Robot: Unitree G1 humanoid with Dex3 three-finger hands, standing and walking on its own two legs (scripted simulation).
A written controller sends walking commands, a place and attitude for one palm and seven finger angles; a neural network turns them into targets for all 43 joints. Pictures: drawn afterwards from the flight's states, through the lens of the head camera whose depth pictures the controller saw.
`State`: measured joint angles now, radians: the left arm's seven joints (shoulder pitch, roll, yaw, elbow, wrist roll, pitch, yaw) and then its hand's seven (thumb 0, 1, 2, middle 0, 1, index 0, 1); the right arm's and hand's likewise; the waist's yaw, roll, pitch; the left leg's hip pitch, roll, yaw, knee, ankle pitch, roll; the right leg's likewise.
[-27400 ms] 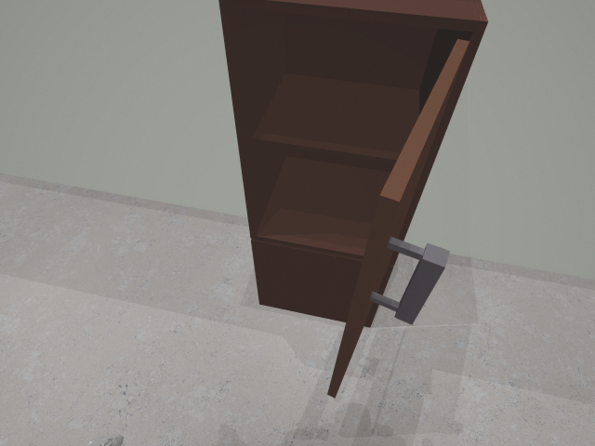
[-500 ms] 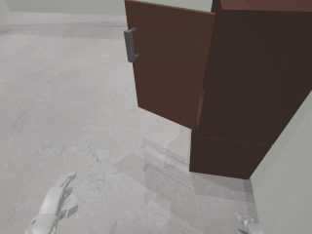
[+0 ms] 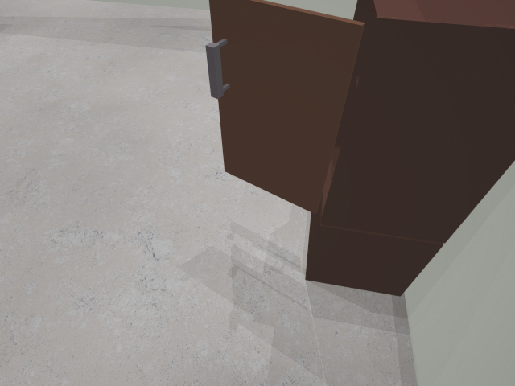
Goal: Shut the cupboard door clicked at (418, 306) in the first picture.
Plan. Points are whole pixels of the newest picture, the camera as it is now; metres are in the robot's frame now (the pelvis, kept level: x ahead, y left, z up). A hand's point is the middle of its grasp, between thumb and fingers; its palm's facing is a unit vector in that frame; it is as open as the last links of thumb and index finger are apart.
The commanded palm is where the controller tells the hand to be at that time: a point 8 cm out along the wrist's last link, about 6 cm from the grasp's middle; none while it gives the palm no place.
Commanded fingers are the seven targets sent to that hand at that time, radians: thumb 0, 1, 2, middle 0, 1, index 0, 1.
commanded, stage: let the arm hang, fingers relaxed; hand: left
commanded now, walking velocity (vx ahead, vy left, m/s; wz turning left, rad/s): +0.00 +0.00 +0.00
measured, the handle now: (220, 68) +0.85 +0.15 +0.08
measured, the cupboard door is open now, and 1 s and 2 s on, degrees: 68 68 68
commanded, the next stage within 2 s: look to check the result in 0.44 s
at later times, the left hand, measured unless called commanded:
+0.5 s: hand out of the picture +0.01 +0.16 -0.18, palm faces +0.01 -0.99 -0.15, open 7.4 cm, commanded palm none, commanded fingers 0.00 0.90 0.90 -0.20 -0.30 -0.20 -0.30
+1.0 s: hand out of the picture +0.00 +0.17 -0.18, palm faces +0.00 -0.98 -0.17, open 7.4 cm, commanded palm none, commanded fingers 0.00 0.90 0.90 -0.20 -0.30 -0.20 -0.30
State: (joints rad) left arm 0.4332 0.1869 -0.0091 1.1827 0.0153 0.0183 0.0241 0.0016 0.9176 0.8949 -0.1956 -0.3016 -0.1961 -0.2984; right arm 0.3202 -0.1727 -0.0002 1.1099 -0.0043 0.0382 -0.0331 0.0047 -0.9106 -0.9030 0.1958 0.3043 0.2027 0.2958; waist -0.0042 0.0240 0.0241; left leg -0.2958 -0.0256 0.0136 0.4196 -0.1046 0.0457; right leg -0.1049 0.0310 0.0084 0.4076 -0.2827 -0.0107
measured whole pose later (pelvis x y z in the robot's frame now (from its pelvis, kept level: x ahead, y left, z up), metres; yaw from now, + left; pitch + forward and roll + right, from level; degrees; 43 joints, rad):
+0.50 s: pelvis +0.02 +0.00 +0.00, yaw -1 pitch -1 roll +0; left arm 0.32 0.13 -0.01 1.13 0.01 -0.01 0.04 0.00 0.91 0.89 -0.20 -0.30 -0.20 -0.30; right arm 0.30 -0.14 0.01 1.12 -0.01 0.01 -0.04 0.00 -0.91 -0.90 0.19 0.30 0.20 0.30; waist -0.02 -0.01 0.01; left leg -0.27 -0.04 0.03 0.42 -0.14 0.05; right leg -0.07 0.02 0.02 0.40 -0.31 -0.01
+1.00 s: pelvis +0.03 +0.00 +0.00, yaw -1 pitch -1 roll +0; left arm 0.33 0.15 -0.01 1.15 0.01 -0.01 0.04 0.00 0.91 0.90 -0.20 -0.30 -0.20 -0.30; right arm 0.25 -0.16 0.01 1.12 0.00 0.01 -0.04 0.00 -0.91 -0.90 0.20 0.30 0.20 0.30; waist 0.00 -0.01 0.03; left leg -0.24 -0.04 0.03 0.41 -0.15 0.05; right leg -0.04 0.01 0.03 0.37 -0.31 0.00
